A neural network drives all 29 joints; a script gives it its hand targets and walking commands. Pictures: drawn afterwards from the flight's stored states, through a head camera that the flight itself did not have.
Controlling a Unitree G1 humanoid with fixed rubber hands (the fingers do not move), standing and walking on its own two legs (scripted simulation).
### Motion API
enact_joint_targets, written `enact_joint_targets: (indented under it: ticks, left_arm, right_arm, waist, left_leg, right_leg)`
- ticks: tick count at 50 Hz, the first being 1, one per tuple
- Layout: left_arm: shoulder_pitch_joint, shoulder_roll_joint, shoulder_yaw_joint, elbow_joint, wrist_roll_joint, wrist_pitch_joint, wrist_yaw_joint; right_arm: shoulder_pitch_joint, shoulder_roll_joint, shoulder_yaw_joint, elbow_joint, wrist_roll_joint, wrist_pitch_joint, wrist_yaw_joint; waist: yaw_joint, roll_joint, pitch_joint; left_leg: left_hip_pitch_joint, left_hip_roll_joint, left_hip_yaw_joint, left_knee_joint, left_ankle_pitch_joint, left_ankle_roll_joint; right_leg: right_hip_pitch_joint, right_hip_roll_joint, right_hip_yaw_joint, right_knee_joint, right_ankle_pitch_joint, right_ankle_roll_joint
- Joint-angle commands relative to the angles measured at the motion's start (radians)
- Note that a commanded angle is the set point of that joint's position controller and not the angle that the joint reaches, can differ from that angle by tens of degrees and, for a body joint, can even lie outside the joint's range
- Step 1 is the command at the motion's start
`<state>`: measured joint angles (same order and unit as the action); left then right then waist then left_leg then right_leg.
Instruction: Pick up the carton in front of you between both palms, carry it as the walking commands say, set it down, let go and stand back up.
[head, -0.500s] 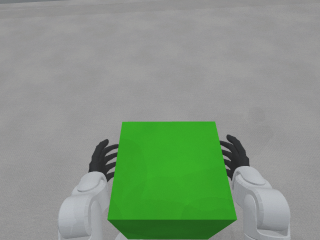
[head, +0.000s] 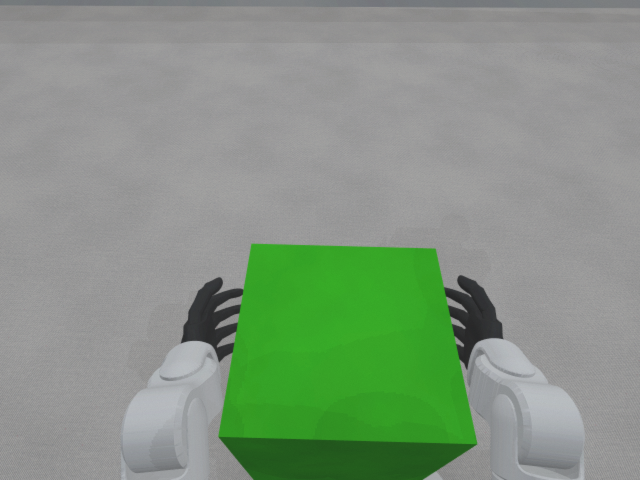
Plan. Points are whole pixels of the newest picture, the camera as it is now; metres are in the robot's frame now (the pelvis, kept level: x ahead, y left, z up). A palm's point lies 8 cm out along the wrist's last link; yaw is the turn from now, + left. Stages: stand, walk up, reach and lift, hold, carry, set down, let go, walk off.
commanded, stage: carry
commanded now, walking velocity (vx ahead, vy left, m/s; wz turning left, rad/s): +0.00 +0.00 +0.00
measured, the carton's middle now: (338, 373) +0.24 -0.01 +0.00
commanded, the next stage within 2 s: none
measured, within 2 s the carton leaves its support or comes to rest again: neither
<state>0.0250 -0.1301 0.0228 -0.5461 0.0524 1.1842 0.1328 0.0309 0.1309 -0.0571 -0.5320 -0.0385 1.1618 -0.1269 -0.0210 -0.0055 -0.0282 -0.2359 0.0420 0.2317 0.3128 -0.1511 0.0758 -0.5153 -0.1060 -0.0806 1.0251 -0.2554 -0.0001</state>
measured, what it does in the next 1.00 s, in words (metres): walks ahead: right foot, then left foot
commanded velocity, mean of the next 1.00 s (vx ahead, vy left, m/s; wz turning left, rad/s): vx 0.00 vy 0.00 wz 0.00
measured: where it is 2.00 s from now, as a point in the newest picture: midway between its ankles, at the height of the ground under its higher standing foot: (320, 468)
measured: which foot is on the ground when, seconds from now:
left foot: down 0.00-0.28, up 0.30-0.44, down 0.46-1.00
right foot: up 0.00-0.22, down 0.24-1.00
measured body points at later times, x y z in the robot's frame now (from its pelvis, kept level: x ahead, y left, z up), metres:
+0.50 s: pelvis +0.24 -0.03 -0.01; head +0.26 -0.04 +0.44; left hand +0.49 +0.14 +0.08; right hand +0.51 -0.17 +0.07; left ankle +0.20 +0.10 -0.75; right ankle +0.29 -0.11 -0.75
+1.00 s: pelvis +0.29 +0.00 -0.02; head +0.28 +0.00 +0.43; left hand +0.55 +0.16 +0.04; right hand +0.57 -0.14 +0.04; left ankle +0.20 +0.09 -0.75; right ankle +0.29 -0.11 -0.75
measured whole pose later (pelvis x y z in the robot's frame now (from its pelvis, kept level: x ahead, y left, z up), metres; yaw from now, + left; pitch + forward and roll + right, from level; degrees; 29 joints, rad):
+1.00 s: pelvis +0.29 +0.00 -0.02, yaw +3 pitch +3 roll -1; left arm -0.09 -0.13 0.08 -0.21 0.13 1.04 0.07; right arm -0.10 0.13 -0.09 -0.20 -0.14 1.04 -0.07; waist 0.00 0.01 -0.10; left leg -0.15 0.04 0.13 0.49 -0.39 0.00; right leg -0.29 -0.07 -0.20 0.53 -0.28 -0.01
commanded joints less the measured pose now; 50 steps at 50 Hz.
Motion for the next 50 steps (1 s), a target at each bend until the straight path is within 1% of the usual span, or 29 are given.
enact_joint_targets:
  ticks: [1,4,6,7,8,10,11,12,13,14,15,16,17,18,19,20,22,23,24,25,26,27,30,32,34,37,41,46,50]
  left_arm:
    - [-0.348,-0.873,-0.662,-0.081,-0.252,-0.044,-0.124]
    - [-0.351,-0.833,-0.664,-0.112,-0.256,-0.038,-0.112]
    - [-0.36,-0.797,-0.665,-0.131,-0.265,-0.025,-0.105]
    - [-0.365,-0.777,-0.663,-0.138,-0.27,-0.016,-0.101]
    - [-0.368,-0.757,-0.659,-0.141,-0.275,-0.007,-0.099]
    - [-0.363,-0.722,-0.644,-0.139,-0.282,0.009,-0.095]
    - [-0.357,-0.71,-0.634,-0.135,-0.281,0.016,-0.093]
    - [-0.354,-0.695,-0.621,-0.13,-0.277,0.023,-0.091]
    - [-0.354,-0.678,-0.604,-0.124,-0.274,0.032,-0.091]
    - [-0.347,-0.669,-0.59,-0.108,-0.271,0.035,-0.091]
    - [-0.302,-0.692,-0.581,-0.07,-0.271,0.032,-0.092]
    - [-0.299,-0.725,-0.585,-0.079,-0.275,0.026,-0.1]
    - [-0.324,-0.764,-0.587,-0.086,-0.276,0.019,-0.108]
    - [-0.346,-0.804,-0.59,-0.081,-0.281,0.011,-0.117]
    - [-0.369,-0.835,-0.596,-0.084,-0.286,0.001,-0.125]
    - [-0.379,-0.851,-0.601,-0.087,-0.291,-0.005,-0.131]
    - [-0.383,-0.853,-0.612,-0.099,-0.295,-0.014,-0.141]
    - [-0.387,-0.846,-0.618,-0.106,-0.295,-0.016,-0.142]
    - [-0.392,-0.835,-0.621,-0.111,-0.292,-0.016,-0.142]
    - [-0.417,-0.822,-0.623,-0.126,-0.292,-0.012,-0.142]
    - [-0.421,-0.805,-0.619,-0.111,-0.289,-0.003,-0.138]
    - [-0.408,-0.78,-0.611,-0.096,-0.285,0.007,-0.134]
    - [-0.374,-0.728,-0.593,-0.052,-0.267,0.028,-0.122]
    - [-0.395,-0.718,-0.592,-0.039,-0.263,0.031,-0.12]
    - [-0.42,-0.721,-0.593,-0.02,-0.259,0.027,-0.124]
    - [-0.449,-0.73,-0.591,0.027,-0.247,0.009,-0.14]
    - [-0.471,-0.728,-0.568,0.118,-0.214,-0.041,-0.17]
    - [-0.5,-0.732,-0.527,0.224,-0.17,-0.136,-0.204]
    - [-0.534,-0.742,-0.511,0.279,-0.148,-0.21,-0.223]
  right_arm:
    - [-0.356,0.832,0.665,-0.105,0.292,-0.018,0.163]
    - [-0.339,0.784,0.65,-0.118,0.28,-0.016,0.154]
    - [-0.33,0.746,0.634,-0.122,0.268,-0.007,0.141]
    - [-0.322,0.727,0.625,-0.122,0.261,0.0,0.133]
    - [-0.316,0.711,0.618,-0.122,0.255,0.007,0.125]
    - [-0.318,0.683,0.608,-0.128,0.247,0.022,0.112]
    - [-0.329,0.672,0.606,-0.129,0.247,0.031,0.107]
    - [-0.336,0.657,0.603,-0.127,0.247,0.039,0.103]
    - [-0.343,0.64,0.603,-0.127,0.246,0.046,0.098]
    - [-0.354,0.642,0.619,-0.128,0.255,0.058,0.094]
    - [-0.347,0.654,0.631,-0.13,0.267,0.066,0.095]
    - [-0.354,0.689,0.65,-0.134,0.274,0.065,0.102]
    - [-0.377,0.734,0.662,-0.13,0.278,0.059,0.111]
    - [-0.408,0.777,0.675,-0.134,0.287,0.052,0.119]
    - [-0.431,0.813,0.685,-0.136,0.294,0.044,0.125]
    - [-0.436,0.84,0.694,-0.131,0.292,0.036,0.129]
    - [-0.414,0.857,0.695,-0.122,0.282,0.022,0.132]
    - [-0.405,0.851,0.692,-0.123,0.275,0.018,0.131]
    - [-0.401,0.838,0.687,-0.129,0.27,0.018,0.13]
    - [-0.414,0.828,0.683,-0.132,0.265,0.02,0.127]
    - [-0.428,0.8,0.672,-0.132,0.26,0.028,0.125]
    - [-0.418,0.778,0.659,-0.115,0.256,0.036,0.121]
    - [-0.371,0.723,0.622,-0.053,0.238,0.053,0.115]
    - [-0.385,0.71,0.612,-0.031,0.239,0.056,0.118]
    - [-0.408,0.711,0.61,-0.01,0.24,0.052,0.126]
    - [-0.443,0.719,0.612,0.029,0.237,0.035,0.144]
    - [-0.473,0.721,0.599,0.113,0.211,-0.014,0.173]
    - [-0.515,0.727,0.569,0.208,0.171,-0.11,0.205]
    - [-0.538,0.727,0.541,0.271,0.134,-0.185,0.219]
  waist:
    - [0.011,0.134,-0.24]
    - [0.014,0.154,-0.202]
    - [0.011,0.169,-0.171]
    - [0.008,0.172,-0.164]
    - [0.004,0.174,-0.159]
    - [0.003,0.172,-0.158]
    - [0.014,0.151,-0.167]
    - [0.022,0.117,-0.178]
    - [0.022,0.059,-0.223]
    - [0.032,-0.114,-0.342]
    - [0.042,-0.226,-0.426]
    - [0.037,-0.188,-0.414]
    - [0.028,-0.133,-0.412]
    - [0.022,-0.12,-0.374]
    - [0.023,-0.144,-0.357]
    - [0.024,-0.149,-0.365]
    - [0.016,-0.117,-0.384]
    - [0.014,-0.097,-0.381]
    - [0.015,-0.082,-0.369]
    - [0.018,-0.042,-0.321]
    - [0.024,-0.004,-0.286]
    - [0.022,0.02,-0.276]
    - [0.019,0.03,-0.289]
    - [0.019,0.035,-0.298]
    - [0.018,0.04,-0.297]
    - [0.017,0.039,-0.298]
    - [0.017,0.033,-0.304]
    - [0.018,0.023,-0.3]
    - [0.018,0.017,-0.299]
  left_leg:
    - [0.274,0.243,-0.183,-0.147,0.273,0.048]
    - [0.274,0.204,-0.083,-0.105,0.49,0.027]
    - [0.271,0.193,-0.046,-0.082,0.6,0.021]
    - [0.279,0.19,-0.033,-0.065,0.63,0.017]
    - [0.29,0.189,-0.027,-0.045,0.64,0.01]
    - [0.289,0.184,-0.018,0.029,0.611,-0.012]
    - [0.264,0.168,0.004,0.105,0.602,-0.036]
    - [0.223,0.145,0.016,0.182,0.579,-0.072]
    - [0.129,0.116,-0.004,0.278,0.391,-0.11]
    - [-0.061,0.07,-0.051,0.455,0.015,-0.139]
    - [-0.123,0.008,-0.106,0.549,-0.393,-0.141]
    - [-0.137,0.013,-0.16,0.562,-0.465,-0.13]
    - [-0.107,0.034,-0.199,0.486,-0.471,-0.109]
    - [-0.076,0.054,-0.208,0.356,-0.466,-0.096]
    - [-0.048,0.043,-0.192,0.266,-0.426,-0.092]
    - [-0.021,0.024,-0.164,0.228,-0.36,-0.092]
    - [0.047,0.028,-0.132,0.116,-0.169,-0.096]
    - [0.09,0.041,-0.124,0.067,-0.063,-0.103]
    - [0.122,0.067,-0.132,0.051,0.001,-0.111]
    - [0.074,0.112,-0.165,0.041,0.036,-0.112]
    - [0.074,0.138,-0.168,0.077,0.141,-0.11]
    - [0.075,0.143,-0.163,0.107,0.193,-0.105]
    - [0.081,0.134,-0.163,0.142,0.372,-0.096]
    - [0.094,0.129,-0.162,0.161,0.456,-0.096]
    - [0.097,0.126,-0.163,0.165,0.492,-0.096]
    - [0.102,0.124,-0.165,0.17,0.514,-0.091]
    - [0.107,0.127,-0.167,0.167,0.501,-0.084]
    - [0.101,0.128,-0.168,0.155,0.418,-0.076]
    - [0.096,0.125,-0.17,0.146,0.359,-0.071]
  right_leg:
    - [-0.086,-0.006,-0.031,-0.134,0.057,0.023]
    - [-0.061,0.017,-0.074,-0.289,0.123,0.027]
    - [-0.028,0.042,-0.1,-0.385,0.182,0.026]
    - [-0.01,0.055,-0.112,-0.422,0.217,0.026]
    - [0.01,0.065,-0.119,-0.457,0.243,0.024]
    - [0.098,0.078,-0.129,-0.539,0.293,0.014]
    - [0.192,0.091,-0.147,-0.621,0.358,0.011]
    - [0.306,0.087,-0.152,-0.712,0.462,0.017]
    - [0.475,-0.011,-0.069,-0.688,0.712,0.017]
    - [0.75,-0.211,0.112,-0.553,1.155,-0.091]
    - [0.805,-0.293,0.236,-0.603,1.201,-0.196]
    - [0.753,-0.294,0.23,-0.651,1.099,-0.216]
    - [0.695,-0.271,0.182,-0.678,0.943,-0.193]
    - [0.629,-0.241,0.134,-0.702,0.824,-0.156]
    - [0.59,-0.209,0.114,-0.727,0.701,-0.13]
    - [0.577,-0.186,0.094,-0.732,0.6,-0.118]
    - [0.535,-0.151,0.032,-0.704,0.488,-0.099]
    - [0.499,-0.132,0.007,-0.692,0.427,-0.085]
    - [0.451,-0.112,-0.007,-0.685,0.341,-0.067]
    - [0.441,-0.087,-0.036,-0.661,0.298,-0.045]
    - [0.413,-0.073,-0.03,-0.634,0.358,-0.034]
    - [0.41,-0.072,-0.025,-0.606,0.453,-0.029]
    - [0.426,-0.075,-0.023,-0.52,0.613,-0.027]
    - [0.412,-0.066,-0.03,-0.494,0.64,-0.024]
    - [0.402,-0.06,-0.034,-0.484,0.619,-0.019]
    - [0.398,-0.055,-0.036,-0.475,0.589,-0.014]
    - [0.405,-0.057,-0.034,-0.476,0.554,-0.012]
    - [0.409,-0.063,-0.029,-0.488,0.493,-0.015]
    - [0.412,-0.068,-0.024,-0.497,0.467,-0.017]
